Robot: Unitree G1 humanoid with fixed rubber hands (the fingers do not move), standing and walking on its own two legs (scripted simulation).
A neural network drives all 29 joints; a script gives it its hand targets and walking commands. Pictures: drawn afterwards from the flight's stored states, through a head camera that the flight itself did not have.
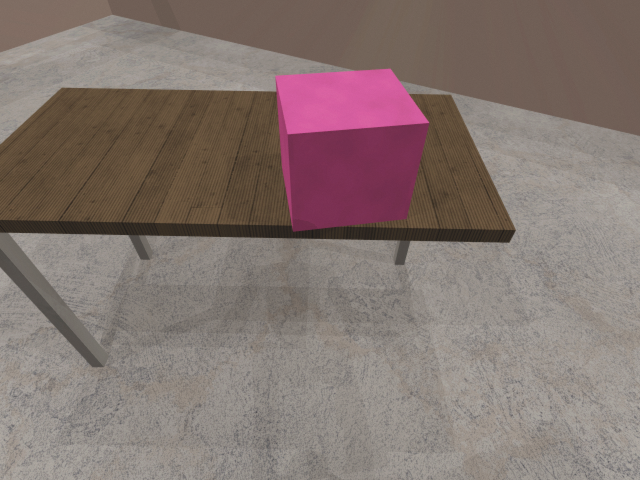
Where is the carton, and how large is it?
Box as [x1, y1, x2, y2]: [275, 69, 428, 231]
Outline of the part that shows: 390,69 275,76 282,169 293,231 406,218 428,122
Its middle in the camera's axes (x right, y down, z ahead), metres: +0.05 -0.17 +0.75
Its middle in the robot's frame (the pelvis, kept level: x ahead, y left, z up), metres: +0.70 -0.04 +0.05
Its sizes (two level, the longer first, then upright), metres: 0.229 0.213 0.212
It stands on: a table, 0.71 m high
